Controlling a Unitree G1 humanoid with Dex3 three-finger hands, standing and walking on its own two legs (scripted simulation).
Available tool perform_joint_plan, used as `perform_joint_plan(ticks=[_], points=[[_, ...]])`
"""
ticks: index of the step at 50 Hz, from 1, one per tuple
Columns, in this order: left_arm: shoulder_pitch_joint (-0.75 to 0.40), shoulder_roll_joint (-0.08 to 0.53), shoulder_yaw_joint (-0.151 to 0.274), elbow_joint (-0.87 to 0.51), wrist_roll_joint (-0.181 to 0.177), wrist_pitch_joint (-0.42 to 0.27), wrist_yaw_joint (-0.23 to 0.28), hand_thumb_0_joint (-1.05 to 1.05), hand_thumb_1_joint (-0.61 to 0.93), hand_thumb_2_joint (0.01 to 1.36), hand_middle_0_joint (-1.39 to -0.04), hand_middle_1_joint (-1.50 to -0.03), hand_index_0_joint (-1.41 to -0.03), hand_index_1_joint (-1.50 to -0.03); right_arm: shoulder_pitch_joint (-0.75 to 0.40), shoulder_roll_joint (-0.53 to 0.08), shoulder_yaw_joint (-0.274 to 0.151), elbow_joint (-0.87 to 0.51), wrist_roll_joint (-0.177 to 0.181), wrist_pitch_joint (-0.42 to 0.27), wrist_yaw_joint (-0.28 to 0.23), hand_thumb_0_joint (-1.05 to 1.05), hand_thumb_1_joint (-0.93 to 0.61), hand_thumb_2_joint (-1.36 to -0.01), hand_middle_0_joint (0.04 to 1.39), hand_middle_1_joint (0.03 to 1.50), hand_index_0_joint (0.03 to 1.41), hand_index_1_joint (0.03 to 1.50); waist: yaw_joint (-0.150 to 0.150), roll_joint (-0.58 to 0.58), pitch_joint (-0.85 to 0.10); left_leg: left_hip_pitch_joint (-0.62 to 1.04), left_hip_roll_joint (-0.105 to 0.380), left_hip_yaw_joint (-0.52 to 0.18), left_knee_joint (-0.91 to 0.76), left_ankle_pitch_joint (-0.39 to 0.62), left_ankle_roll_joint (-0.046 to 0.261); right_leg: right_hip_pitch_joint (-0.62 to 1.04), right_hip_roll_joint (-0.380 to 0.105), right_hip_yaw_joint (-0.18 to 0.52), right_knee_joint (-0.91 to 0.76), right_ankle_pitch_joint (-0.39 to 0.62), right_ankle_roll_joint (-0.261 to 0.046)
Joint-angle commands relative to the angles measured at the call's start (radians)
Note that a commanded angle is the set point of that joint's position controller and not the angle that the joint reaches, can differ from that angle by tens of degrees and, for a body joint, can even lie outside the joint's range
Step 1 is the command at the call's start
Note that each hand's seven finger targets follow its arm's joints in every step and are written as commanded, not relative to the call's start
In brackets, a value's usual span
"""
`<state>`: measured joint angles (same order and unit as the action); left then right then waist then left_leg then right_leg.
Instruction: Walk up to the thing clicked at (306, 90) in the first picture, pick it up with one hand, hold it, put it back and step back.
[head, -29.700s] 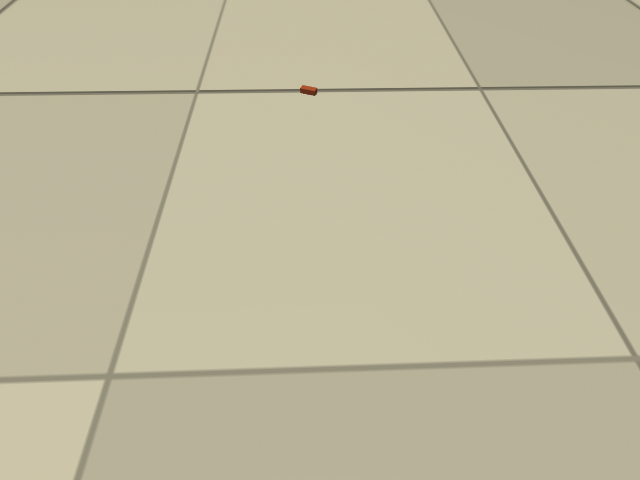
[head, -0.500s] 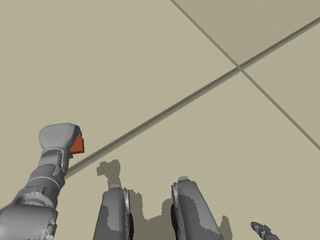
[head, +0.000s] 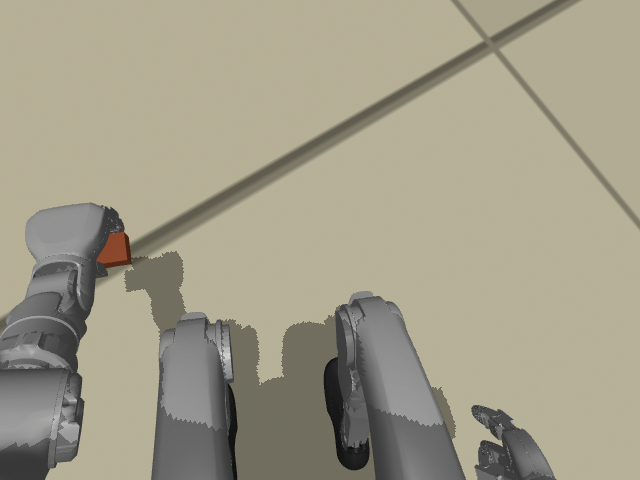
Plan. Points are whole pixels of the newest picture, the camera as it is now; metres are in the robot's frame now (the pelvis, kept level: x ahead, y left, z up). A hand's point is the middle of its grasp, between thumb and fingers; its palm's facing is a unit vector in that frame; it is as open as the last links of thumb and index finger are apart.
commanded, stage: crouch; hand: left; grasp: from above
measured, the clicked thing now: (92, 253) +0.42 +0.27 -0.21
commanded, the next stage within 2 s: lower in 0.60 s
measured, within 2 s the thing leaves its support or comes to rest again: neither
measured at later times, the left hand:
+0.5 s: hand (103, 265) +0.41 +0.27 -0.25, palm faces -0.44 -0.06 -0.89, open 7.0 cm
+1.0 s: hand (115, 268) +0.41 +0.27 -0.31, palm faces -0.48 -0.10 -0.87, open 7.1 cm
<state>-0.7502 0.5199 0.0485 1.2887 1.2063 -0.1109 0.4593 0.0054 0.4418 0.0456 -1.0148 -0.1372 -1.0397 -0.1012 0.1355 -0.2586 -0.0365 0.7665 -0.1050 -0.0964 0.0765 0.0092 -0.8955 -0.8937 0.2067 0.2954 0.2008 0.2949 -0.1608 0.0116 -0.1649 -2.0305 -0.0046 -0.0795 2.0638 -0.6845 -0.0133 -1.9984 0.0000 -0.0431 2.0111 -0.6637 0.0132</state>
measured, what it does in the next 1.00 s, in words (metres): lowers itself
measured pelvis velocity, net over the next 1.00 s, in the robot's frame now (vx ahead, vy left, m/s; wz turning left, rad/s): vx -0.01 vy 0.00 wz -0.06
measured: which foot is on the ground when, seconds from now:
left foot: down 0.00-1.00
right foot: down 0.00-1.00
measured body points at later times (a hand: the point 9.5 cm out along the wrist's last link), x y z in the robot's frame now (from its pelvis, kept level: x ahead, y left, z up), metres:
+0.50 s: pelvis -0.01 +0.00 -0.08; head +0.21 +0.05 +0.31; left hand +0.43 +0.27 -0.20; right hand +0.05 -0.27 -0.19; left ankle +0.07 +0.12 -0.40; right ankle +0.09 -0.13 -0.40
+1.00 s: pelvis -0.01 +0.00 -0.11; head +0.23 +0.06 +0.27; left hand +0.44 +0.27 -0.26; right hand +0.04 -0.28 -0.22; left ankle +0.07 +0.12 -0.40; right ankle +0.09 -0.13 -0.40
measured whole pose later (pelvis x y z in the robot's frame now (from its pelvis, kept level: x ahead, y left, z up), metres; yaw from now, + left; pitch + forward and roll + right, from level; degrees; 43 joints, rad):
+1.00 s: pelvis -0.01 +0.00 -0.11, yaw -4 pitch +32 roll -7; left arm -0.88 0.68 0.13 1.54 1.27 -0.23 0.51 0.00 0.43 0.08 -1.02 -0.13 -1.03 -0.12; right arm 0.12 -0.28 0.04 0.80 -0.17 -0.13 0.16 0.01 -0.91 -0.90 0.21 0.30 0.20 0.29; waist -0.22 -0.04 -0.04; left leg -2.31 -0.01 -0.13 2.44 -0.70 -0.02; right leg -2.26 0.02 -0.08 2.35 -0.65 0.03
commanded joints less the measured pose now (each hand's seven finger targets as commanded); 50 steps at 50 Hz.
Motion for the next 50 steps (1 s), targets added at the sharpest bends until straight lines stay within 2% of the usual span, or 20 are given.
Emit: perform_joint_plan(ticks=[1, 2, 6, 7, 8, 9, 13, 15, 16, 18, 24, 30, 35, 36, 39, 41, 42, 43, 49, 50], points=[[-0.3, 0.248, 0.051, -0.15, -0.015, -0.014, 0.034, 0.0, 0.946, 0.251, -1.253, -0.222, -1.295, -0.182, 0.203, -0.193, -0.074, -0.02, -0.01, -0.013, 0.008, 0.0, -0.894, -0.9, 0.2, 0.3, 0.2, 0.3, -0.003, 0.186, -0.675, 0.487, -0.015, 0.067, -0.165, 0.268, 0.037, 0.331, 0.019, -0.036, -0.191, 0.279, -0.045], [-0.28, 0.23, 0.038, -0.131, -0.019, -0.016, 0.029, 0.0, 0.943, 0.24, -1.24, -0.225, -1.288, -0.179, 0.195, -0.191, -0.072, -0.024, -0.011, -0.012, 0.013, 0.0, -0.893, -0.899, 0.2, 0.3, 0.2, 0.3, -0.004, 0.175, -0.657, 0.465, -0.014, 0.066, -0.159, 0.258, 0.037, 0.324, 0.019, -0.039, -0.181, 0.271, -0.045], [-0.264, 0.294, 0.08, -0.102, -0.004, -0.036, 0.025, 0.0, 0.937, 0.218, -1.239, -0.209, -1.286, -0.164, 0.193, -0.194, -0.065, -0.022, -0.016, -0.002, 0.026, 0.0, -0.894, -0.899, 0.2, 0.3, 0.2, 0.3, 0.003, 0.144, -0.652, 0.384, -0.015, 0.074, -0.114, 0.233, 0.047, 0.338, 0.031, -0.039, -0.155, 0.261, -0.04], [-0.29, 0.269, 0.054, -0.101, -0.005, -0.042, 0.021, 0.0, 0.948, 0.196, -1.237, -0.217, -1.293, -0.162, 0.187, -0.199, -0.069, -0.023, -0.017, -0.002, 0.028, 0.0, -0.895, -0.899, 0.2, 0.3, 0.2, 0.3, -0.003, 0.144, -0.642, 0.369, -0.016, 0.074, -0.106, 0.207, 0.047, 0.313, 0.032, -0.039, -0.148, 0.233, -0.041], [-0.295, 0.291, 0.068, -0.105, -0.001, -0.048, 0.023, 0.0, 0.955, 0.209, -1.237, -0.223, -1.293, -0.168, 0.187, -0.202, -0.07, -0.024, -0.018, -0.002, 0.031, 0.0, -0.893, -0.898, 0.2, 0.3, 0.2, 0.3, -0.004, 0.159, -0.637, 0.369, -0.015, 0.074, -0.1, 0.205, 0.046, 0.303, 0.032, -0.042, -0.138, 0.228, -0.043], [-0.275, 0.249, 0.042, -0.048, 0.003, -0.044, 0.022, 0.0, 0.95, 0.202, -1.235, -0.224, -1.292, -0.169, 0.18, -0.202, -0.066, -0.023, -0.018, -0.003, 0.033, 0.0, -0.894, -0.899, 0.2, 0.3, 0.2, 0.3, -0.005, 0.155, -0.616, 0.363, -0.015, 0.07, -0.098, 0.183, 0.044, 0.271, 0.035, -0.046, -0.129, 0.202, -0.046], [-0.346, 0.295, 0.055, -0.05, 0.011, -0.056, 0.042, 0.0, 0.908, 0.167, -1.202, -0.201, -1.259, -0.145, 0.161, -0.213, -0.061, -0.02, -0.018, -0.004, 0.033, 0.0, -0.892, -0.898, 0.2, 0.3, 0.2, 0.3, 0.0, 0.198, -0.602, 0.343, -0.014, 0.064, -0.089, 0.117, 0.04, 0.188, 0.041, -0.06, -0.09, 0.131, -0.055], [-0.394, 0.315, 0.061, -0.044, 0.024, -0.064, 0.051, 0.0, 0.885, 0.183, -1.196, -0.199, -1.245, -0.151, 0.165, -0.219, -0.06, -0.011, -0.022, -0.009, 0.033, 0.0, -0.893, -0.899, 0.2, 0.3, 0.2, 0.3, -0.021, 0.203, -0.583, 0.324, -0.014, 0.06, -0.074, 0.087, 0.04, 0.154, 0.04, -0.064, -0.072, 0.108, -0.055], [-0.373, 0.292, 0.052, -0.022, 0.022, -0.064, 0.054, 0.0, 0.875, 0.16, -1.182, -0.196, -1.237, -0.142, 0.162, -0.214, -0.057, -0.012, -0.022, -0.011, 0.033, 0.0, -0.893, -0.898, 0.2, 0.3, 0.2, 0.3, -0.019, 0.197, -0.581, 0.331, -0.015, 0.059, -0.071, 0.089, 0.038, 0.147, 0.041, -0.066, -0.068, 0.107, -0.055], [-0.412, 0.329, 0.071, -0.044, 0.025, -0.07, 0.064, 0.0, 0.85, 0.147, -1.164, -0.186, -1.218, -0.133, 0.166, -0.225, -0.056, -0.001, -0.024, -0.014, 0.034, 0.0, -0.892, -0.898, 0.2, 0.3, 0.2, 0.3, -0.013, 0.23, -0.604, 0.338, -0.014, 0.058, -0.056, 0.101, 0.037, 0.13, 0.038, -0.068, -0.043, 0.121, -0.055], [-0.402, 0.336, 0.077, 0.003, 0.027, -0.06, 0.083, 0.0, 0.823, 0.157, -1.155, -0.186, -1.201, -0.14, 0.163, -0.224, -0.044, 0.003, -0.03, -0.019, 0.038, 0.0, -0.893, -0.897, 0.2, 0.3, 0.2, 0.3, -0.019, 0.214, -0.597, 0.288, -0.018, 0.064, -0.015, 0.103, 0.041, 0.112, 0.038, -0.072, -0.012, 0.123, -0.054], [-0.401, 0.328, 0.071, 0.04, 0.026, -0.049, 0.075, 0.0, 0.837, 0.177, -1.165, -0.21, -1.21, -0.165, 0.172, -0.231, -0.037, 0.012, -0.035, -0.023, 0.045, 0.0, -0.896, -0.898, 0.2, 0.3, 0.2, 0.3, -0.032, 0.234, -0.576, 0.278, -0.017, 0.057, 0.008, 0.117, 0.038, 0.073, 0.034, -0.08, 0.024, 0.138, -0.053], [-0.402, 0.348, 0.078, 0.038, 0.022, -0.058, 0.066, 0.0, 0.822, 0.174, -1.165, -0.211, -1.206, -0.171, 0.175, -0.237, -0.035, 0.016, -0.033, -0.021, 0.051, 0.0, -0.899, -0.899, 0.2, 0.3, 0.2, 0.3, -0.02, 0.235, -0.572, 0.268, -0.017, 0.05, 0.021, 0.111, 0.036, 0.058, 0.036, -0.088, 0.051, 0.134, -0.057], [-0.42, 0.373, 0.094, 0.009, 0.025, -0.067, 0.064, 0.0, 0.795, 0.254, -1.208, -0.195, -1.214, -0.191, 0.191, -0.239, -0.035, 0.021, -0.037, -0.023, 0.054, 0.0, -0.903, -0.9, 0.2, 0.3, 0.2, 0.3, -0.032, 0.223, -0.569, 0.253, -0.019, 0.056, 0.037, 0.119, 0.039, 0.074, 0.035, -0.087, 0.049, 0.144, -0.054], [-0.385, 0.331, 0.062, 0.103, 0.024, -0.074, 0.058, 0.0, 0.811, 0.284, -1.227, -0.212, -1.23, -0.211, 0.179, -0.23, -0.018, 0.019, -0.04, -0.022, 0.058, 0.0, -0.903, -0.9, 0.2, 0.3, 0.2, 0.3, -0.048, 0.148, -0.541, 0.159, -0.023, 0.073, 0.081, 0.125, 0.053, 0.123, 0.045, -0.076, 0.039, 0.163, -0.043], [-0.399, 0.384, 0.102, 0.085, 0.026, -0.089, 0.063, 0.0, 0.807, 0.254, -1.209, -0.212, -1.222, -0.201, 0.195, -0.243, -0.018, 0.014, -0.046, -0.025, 0.059, 0.0, -0.903, -0.9, 0.2, 0.3, 0.2, 0.3, -0.046, 0.124, -0.545, 0.141, -0.023, 0.074, 0.103, 0.151, 0.057, 0.144, 0.041, -0.077, 0.046, 0.186, -0.038], [-0.387, 0.36, 0.073, 0.112, 0.025, -0.093, 0.059, 0.0, 0.8, 0.266, -1.209, -0.221, -1.219, -0.213, 0.197, -0.235, -0.012, 0.021, -0.048, -0.028, 0.063, 0.0, -0.905, -0.901, 0.2, 0.3, 0.2, 0.3, -0.049, 0.133, -0.533, 0.136, -0.022, 0.078, 0.115, 0.155, 0.057, 0.153, 0.042, -0.073, 0.048, 0.196, -0.035], [-0.402, 0.391, 0.099, 0.106, 0.028, -0.103, 0.065, 0.0, 0.809, 0.274, -1.208, -0.23, -1.22, -0.22, 0.195, -0.25, -0.011, 0.014, -0.055, -0.03, 0.066, 0.0, -0.904, -0.901, 0.2, 0.3, 0.2, 0.3, -0.06, 0.121, -0.548, 0.129, -0.02, 0.076, 0.133, 0.167, 0.059, 0.164, 0.044, -0.077, 0.054, 0.212, -0.031], [-0.391, 0.388, 0.099, 0.151, 0.06, -0.136, 0.107, 0.0, 0.831, 0.252, -1.212, -0.231, -1.232, -0.213, 0.18, -0.257, 0.005, 0.02, -0.069, -0.039, 0.081, 0.0, -0.904, -0.901, 0.2, 0.3, 0.2, 0.3, -0.057, 0.224, -0.522, 0.183, -0.02, 0.056, 0.125, 0.12, 0.041, 0.073, 0.052, -0.109, 0.101, 0.148, -0.045], [-0.407, 0.417, 0.121, 0.124, 0.064, -0.141, 0.122, 0.0, 0.85, 0.215, -1.205, -0.229, -1.237, -0.198, 0.173, -0.267, 0.002, 0.019, -0.072, -0.037, 0.082, 0.0, -0.902, -0.899, 0.2, 0.3, 0.2, 0.3, -0.056, 0.252, -0.539, 0.193, -0.02, 0.048, 0.11, 0.108, 0.037, 0.055, 0.053, -0.12, 0.112, 0.13, -0.046]])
